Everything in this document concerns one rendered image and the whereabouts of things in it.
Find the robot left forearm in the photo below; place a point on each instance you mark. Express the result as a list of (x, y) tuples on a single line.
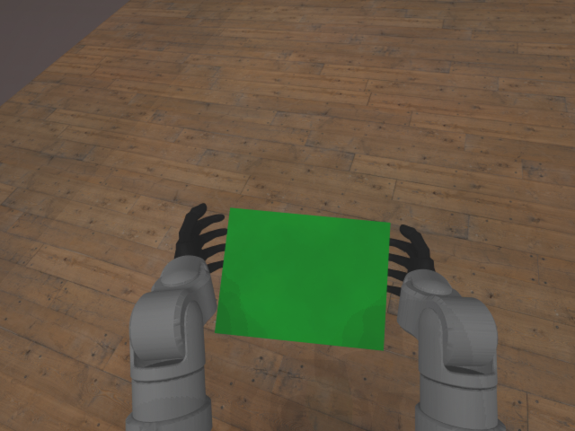
[(167, 350)]

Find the right robot hand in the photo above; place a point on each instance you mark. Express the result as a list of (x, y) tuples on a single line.
[(418, 252)]

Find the left robot hand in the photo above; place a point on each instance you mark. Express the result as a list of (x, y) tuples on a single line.
[(190, 242)]

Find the robot right forearm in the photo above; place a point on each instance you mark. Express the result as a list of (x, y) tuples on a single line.
[(458, 341)]

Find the carton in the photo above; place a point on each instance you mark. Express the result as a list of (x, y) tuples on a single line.
[(304, 278)]

